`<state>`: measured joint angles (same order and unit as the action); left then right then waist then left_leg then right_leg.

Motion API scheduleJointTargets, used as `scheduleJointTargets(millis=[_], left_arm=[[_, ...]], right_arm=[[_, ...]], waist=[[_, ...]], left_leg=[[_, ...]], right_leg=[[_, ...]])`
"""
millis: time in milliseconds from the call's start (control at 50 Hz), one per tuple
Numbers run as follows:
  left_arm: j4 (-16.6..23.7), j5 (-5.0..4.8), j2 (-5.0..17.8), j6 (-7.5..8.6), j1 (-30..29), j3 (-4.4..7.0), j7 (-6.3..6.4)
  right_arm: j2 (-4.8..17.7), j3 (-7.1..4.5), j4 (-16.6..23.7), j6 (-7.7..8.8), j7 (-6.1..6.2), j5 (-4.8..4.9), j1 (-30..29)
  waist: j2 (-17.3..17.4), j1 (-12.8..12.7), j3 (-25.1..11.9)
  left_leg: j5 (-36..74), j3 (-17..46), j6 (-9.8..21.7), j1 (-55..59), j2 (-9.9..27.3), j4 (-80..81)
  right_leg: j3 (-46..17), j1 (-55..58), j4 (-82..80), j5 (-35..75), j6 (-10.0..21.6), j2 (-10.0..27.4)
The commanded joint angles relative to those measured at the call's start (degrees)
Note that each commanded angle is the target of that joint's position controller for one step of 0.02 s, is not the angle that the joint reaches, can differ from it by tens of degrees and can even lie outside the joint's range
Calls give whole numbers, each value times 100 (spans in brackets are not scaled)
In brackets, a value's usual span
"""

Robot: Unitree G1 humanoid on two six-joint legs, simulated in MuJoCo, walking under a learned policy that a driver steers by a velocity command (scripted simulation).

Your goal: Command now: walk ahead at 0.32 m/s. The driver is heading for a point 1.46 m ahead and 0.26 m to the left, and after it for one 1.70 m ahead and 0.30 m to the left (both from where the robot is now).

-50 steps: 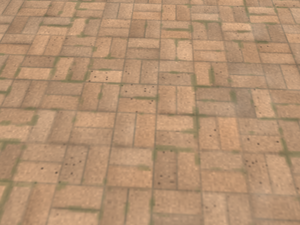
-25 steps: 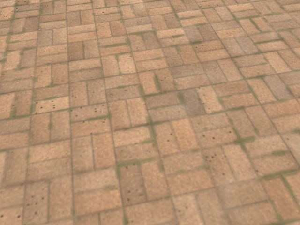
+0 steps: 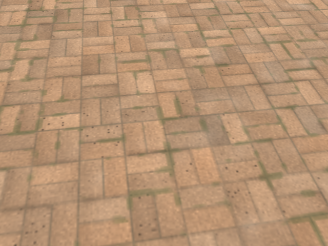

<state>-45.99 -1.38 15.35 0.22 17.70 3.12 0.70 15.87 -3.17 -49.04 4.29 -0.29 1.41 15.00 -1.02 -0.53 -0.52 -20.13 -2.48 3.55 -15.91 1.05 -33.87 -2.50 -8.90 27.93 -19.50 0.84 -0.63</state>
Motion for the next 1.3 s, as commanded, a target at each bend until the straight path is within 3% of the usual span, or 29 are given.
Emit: scheduleJointTargets(millis=[20, 40, 60, 80, 160, 220, 300, 420, 460, 500, 520, 540, 560, 580, 600, 620, 660, 720, 840, 940, 1000, 1040, 1060, 1080, 1100, 1120, 1160, 1220, 1300], left_arm=[[599, 67, 339, 139, -1043, 53, -17], [879, 71, 164, 242, -1064, 7, 0], [866, -49, 570, 337, -1040, 119, 21], [783, -140, 673, 411, -890, 155, -19], [586, 29, 548, 474, -914, 180, -138], [654, 63, 334, 418, -1157, 130, -194], [929, 26, 131, 454, -1989, 15, -255], [1186, -22, 269, 565, -2646, -1, -422], [1106, 2, 498, 574, -2269, 91, -420], [645, -2, 914, 528, -679, 307, -315], [402, 86, 1283, 482, 433, 396, -224], [252, 119, 1495, 494, 639, 410, -274], [223, 60, 925, 487, 515, 280, -255], [249, 46, 761, 485, 10, 214, -222], [288, 73, 673, 506, -407, 184, -215], [299, 144, 538, 548, -671, 156, -233], [205, 213, 369, 640, -853, 123, -259], [-26, 193, 516, 746, -787, 162, -240], [-217, 186, 797, 710, -518, 184, -104], [-462, 88, 987, 478, 63, 226, -58], [-402, 56, 1185, 306, -74, 283, 1], [-304, 64, 1235, 198, -249, 288, 74], [-176, 139, 1078, 229, -180, 207, 106], [95, 298, 162, 418, 457, -89, -33], [127, 101, 692, 671, -115, -5, -134], [327, -106, 954, 805, -694, 71, -188], [339, 66, 861, 863, -855, 59, -126], [349, 188, 804, 651, -593, 106, -121], [515, 228, 512, 545, -1150, 0, -106]], right_arm=[[698, -228, -243, 143, -44, -86, 1302], [1473, -389, -207, 160, -61, -77, 1690], [1159, -277, -108, 198, -74, -148, 1479], [876, -188, 8, 222, -46, -130, 1079], [496, -26, 84, 176, -53, -162, 783], [561, -18, -15, 120, -10, -140, 1038], [667, -13, -78, 49, 96, -141, 1155], [777, -74, -283, -19, 128, -50, 1394], [923, -134, -265, -60, 148, -67, 1277], [952, -140, -209, -151, 167, -114, 1099], [743, -51, -55, -143, 182, -215, 1130], [-164, 188, -44, -28, 90, -169, 2003], [531, 34, -67, 125, 39, 9, 1458], [800, -56, 192, 210, 15, 160, 784], [748, -43, 248, 248, 47, 150, 484], [693, -77, 238, 224, 76, 69, 386], [463, -77, 135, 47, 90, 50, 726], [345, -66, 268, -136, 132, 19, 496], [256, -4, 654, -35, -18, -41, -607], [213, 59, 1163, -32, -218, -19, -1444], [434, -44, 1356, -64, -322, -17, -1257], [871, -308, 1110, -101, -289, -1, 59], [1353, -516, 910, -156, -176, 4, 1044], [1935, -610, 935, -138, -143, 37, 964], [1392, -458, 1086, -87, -142, -24, 1173], [1117, -375, 1069, -42, -134, -97, 953], [843, -295, 1230, -19, -116, -86, 183], [753, -249, 1392, -6, -69, -119, -131], [915, -289, 1284, -7, 70, -78, 103]], waist=[[304, 778, -25], [1900, 800, -75], [1426, 718, 146], [1011, 502, 546], [694, 326, 521], [602, 363, 432], [595, 542, 644], [617, 485, 867], [795, 163, 435], [859, -673, -630], [249, -992, -1517], [-1377, -384, -2410], [-911, -675, -2017], [-707, -556, -945], [-77, -351, -449], [78, -152, -167], [-201, 167, -121], [-228, 234, 263], [-35, -134, 452], [37, -448, 618], [-231, -161, 291], [-283, 604, -485], [254, 1004, -1087], [1739, 313, -1654], [1080, 740, -2252], [823, 811, -1423], [29, 323, -543], [190, -59, -303], [331, 96, -23]], left_leg=[[396, 870, 154, 2062, 502, 1066], [-653, 3373, 909, 2555, 1876, 2101], [-1427, 4275, 1324, 2285, 2229, 2457], [-1631, 3798, 1199, 2163, 2080, 2446], [756, 1920, 616, 1944, 1284, 2548], [2355, 1226, 651, 1928, 1095, 2554], [2485, 685, 569, 1452, 884, 2788], [3109, 622, 596, 2100, 1309, 2536], [4941, 558, 482, 2429, 1364, 1876], [6244, 306, 248, 1994, 1074, -5], [4305, 241, 110, 491, 787, -1797], [-944, 582, -213, -1629, -450, -3764], [-1199, 1211, -118, -2243, -248, -4379], [-722, 991, -65, -2619, 42, -4389], [-169, 871, -51, -2403, 346, -4109], [155, 823, -83, -2143, 531, -3807], [407, 912, -125, -1556, 749, -3539], [714, 948, -270, -1817, 825, -3086], [2655, 557, -309, -1998, 624, -994], [2259, 262, -123, -2567, 492, -183], [1319, -153, 152, -2015, 106, -99], [1250, -366, 477, -196, -389, 172], [1324, 647, 817, 1616, 123, 318], [436, 3918, 1946, 3724, 1593, 775], [-28, 5063, 2080, 4142, 1854, 1561], [432, 4163, 1742, 3637, 1666, 1647], [1754, 2906, 1432, 1955, 1213, 1718], [2643, 2326, 1434, 856, 924, 2041], [2795, 1530, 1212, 293, 579, 2194]], right_leg=[[-366, -1932, 460, -363, 409, 368], [333, -3114, 2295, -896, 3, -316], [-227, -3646, 3339, -1408, 36, -119], [-382, -4018, 3705, -839, 160, 202], [-67, -3707, 3213, 785, 218, 634], [204, -3669, 2690, 1293, -3, 579], [438, -3108, 1175, 2219, -135, 407], [426, -2851, 171, 2154, 185, 229], [559, -2179, 135, 1757, 399, -15], [684, 13, 59, 1840, 747, -207], [-616, 2067, 373, 1723, 1112, 922], [-3676, 3728, -388, 104, 2080, 2306], [-4082, 3320, -1046, -637, 1880, 2144], [-3115, 2412, -1219, -372, 1615, 1960], [-2380, 1450, -1400, 316, 1457, 1802], [-1839, 741, -1562, 916, 1356, 1604], [-1158, 39, -1921, 1258, 1293, 1390], [-453, -465, -2284, 1550, 1294, 1363], [695, -98, -2341, 2261, 980, 1100], [918, 1281, -1897, 2759, 870, 1522], [1142, 1729, -978, 4927, 666, 1643], [1404, 1319, 903, 6003, 428, 1418], [1434, -3, 2626, 4594, 193, 1177], [997, -2743, 4659, -848, -169, -72], [-260, -3458, 5288, -1359, -74, -160], [-345, -3887, 5202, -834, 78, 144], [-269, -3368, 4191, -113, 81, 569], [-219, -2663, 3490, 174, -163, 692], [8, -2552, 1921, 1467, -467, 583]])
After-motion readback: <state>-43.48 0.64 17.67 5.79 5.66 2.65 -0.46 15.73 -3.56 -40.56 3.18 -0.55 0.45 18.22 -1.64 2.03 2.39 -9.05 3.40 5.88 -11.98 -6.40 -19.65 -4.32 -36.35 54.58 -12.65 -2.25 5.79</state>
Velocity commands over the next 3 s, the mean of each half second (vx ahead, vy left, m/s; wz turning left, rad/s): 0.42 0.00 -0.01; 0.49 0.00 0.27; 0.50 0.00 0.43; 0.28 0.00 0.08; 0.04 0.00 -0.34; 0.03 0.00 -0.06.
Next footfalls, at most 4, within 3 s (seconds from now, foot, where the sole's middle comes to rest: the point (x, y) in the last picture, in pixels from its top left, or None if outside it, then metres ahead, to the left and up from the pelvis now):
0.50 right None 0.42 -0.10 -0.77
1.06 left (129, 206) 0.70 0.16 -0.77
1.56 right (157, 141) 1.07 0.05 -0.77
1.98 left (104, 140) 1.07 0.33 -0.77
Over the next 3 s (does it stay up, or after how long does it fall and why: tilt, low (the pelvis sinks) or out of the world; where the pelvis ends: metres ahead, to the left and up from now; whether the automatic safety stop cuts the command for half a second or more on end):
stays up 1.03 0.13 0.00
